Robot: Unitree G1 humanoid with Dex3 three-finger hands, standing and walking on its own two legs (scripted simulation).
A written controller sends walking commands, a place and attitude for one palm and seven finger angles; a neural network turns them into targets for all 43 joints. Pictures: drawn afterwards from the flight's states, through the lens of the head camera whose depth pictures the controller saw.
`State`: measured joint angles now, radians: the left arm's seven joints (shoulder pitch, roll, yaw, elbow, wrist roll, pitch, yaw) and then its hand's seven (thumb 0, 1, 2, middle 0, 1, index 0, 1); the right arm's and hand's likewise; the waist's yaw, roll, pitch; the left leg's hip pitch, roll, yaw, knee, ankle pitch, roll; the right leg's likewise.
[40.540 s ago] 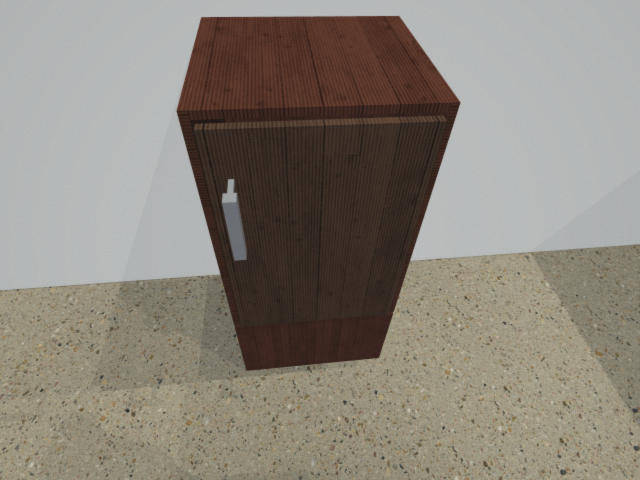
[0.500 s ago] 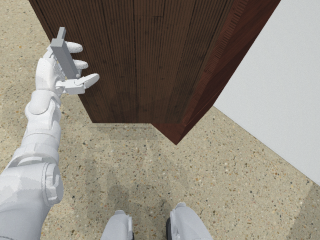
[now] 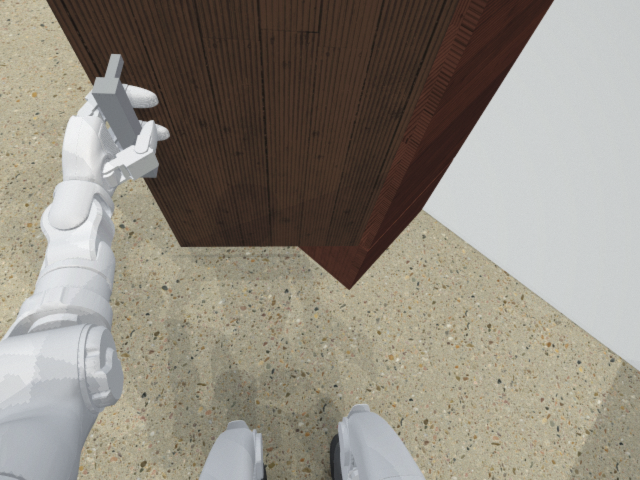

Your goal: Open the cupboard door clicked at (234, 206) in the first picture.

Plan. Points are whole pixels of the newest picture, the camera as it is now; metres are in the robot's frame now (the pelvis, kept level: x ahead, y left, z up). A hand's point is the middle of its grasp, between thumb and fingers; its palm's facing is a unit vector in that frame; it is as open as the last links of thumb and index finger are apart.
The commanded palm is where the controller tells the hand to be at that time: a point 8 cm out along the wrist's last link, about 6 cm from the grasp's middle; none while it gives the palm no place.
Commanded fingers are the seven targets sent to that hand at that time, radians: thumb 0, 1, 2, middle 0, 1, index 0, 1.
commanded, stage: pull the door open along its arc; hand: left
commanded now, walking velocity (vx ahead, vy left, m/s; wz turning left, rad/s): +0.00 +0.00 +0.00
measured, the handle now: (133, 120) +0.55 +0.20 +0.06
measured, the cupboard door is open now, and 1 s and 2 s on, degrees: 44 84 85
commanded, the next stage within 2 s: open thumb and fingers to let go in 0.98 s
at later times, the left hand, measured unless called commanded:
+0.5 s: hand (171, 254) +0.36 +0.14 +0.06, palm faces +0.12 -0.99 +0.08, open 6.1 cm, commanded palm +0.31 +0.21 +0.06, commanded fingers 0.00 0.90 0.90 -0.40 -1.35 -0.40 -1.35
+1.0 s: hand (246, 331) +0.28 +0.06 +0.07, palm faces +0.37 -0.93 +0.03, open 6.1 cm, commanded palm +0.21 +0.10 +0.06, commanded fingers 0.00 0.90 0.90 -0.40 -1.35 -0.40 -1.35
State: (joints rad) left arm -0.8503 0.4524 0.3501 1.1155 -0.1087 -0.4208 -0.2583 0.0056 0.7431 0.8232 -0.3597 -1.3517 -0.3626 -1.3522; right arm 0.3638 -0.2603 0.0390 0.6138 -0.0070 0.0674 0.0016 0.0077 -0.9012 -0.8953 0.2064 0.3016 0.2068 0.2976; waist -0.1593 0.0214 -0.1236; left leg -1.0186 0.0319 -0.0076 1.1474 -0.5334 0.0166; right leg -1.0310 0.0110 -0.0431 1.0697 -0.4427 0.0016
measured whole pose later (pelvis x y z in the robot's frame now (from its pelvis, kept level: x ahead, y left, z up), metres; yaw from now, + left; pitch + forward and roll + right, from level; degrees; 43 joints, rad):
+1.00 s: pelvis +0.01 -0.04 +0.02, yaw +3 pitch +13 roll +1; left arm 0.24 -0.08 -0.17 0.10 0.04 -0.36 0.43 0.02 0.68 0.74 -0.31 -1.32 -0.36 -1.34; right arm 0.25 -0.20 0.00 0.53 -0.05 0.00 0.02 0.01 -0.90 -0.90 0.21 0.30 0.21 0.30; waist -0.02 0.02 -0.15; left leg -0.73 0.02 -0.03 1.01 -0.51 -0.04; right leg -0.77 0.00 -0.07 1.02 -0.48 -0.05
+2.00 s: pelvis -0.01 -0.02 +0.01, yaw +3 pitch +12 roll -1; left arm 0.19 -0.06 -0.30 0.09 0.11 -0.29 0.53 -0.01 -0.50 0.30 -0.31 -0.59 -0.31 -0.62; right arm 0.21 -0.17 0.03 0.53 -0.06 -0.05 0.01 0.02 -0.90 -0.90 0.21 0.30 0.21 0.30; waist 0.00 0.03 -0.15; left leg -0.79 0.00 -0.03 1.10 -0.52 -0.01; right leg -0.81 -0.02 -0.06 1.07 -0.48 -0.02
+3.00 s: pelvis +0.00 -0.01 -0.01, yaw +2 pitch +14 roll -1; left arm 0.58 0.19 -0.06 -0.27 -0.15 -0.34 -0.17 -0.01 -0.50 0.30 -0.20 -0.33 -0.23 -0.34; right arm 0.25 -0.21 0.01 0.38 0.02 -0.05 -0.03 0.02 -0.90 -0.90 0.21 0.30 0.21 0.30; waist 0.00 0.02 -0.15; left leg -0.87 0.01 -0.03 1.22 -0.59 0.00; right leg -0.89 -0.01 -0.06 1.18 -0.54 -0.01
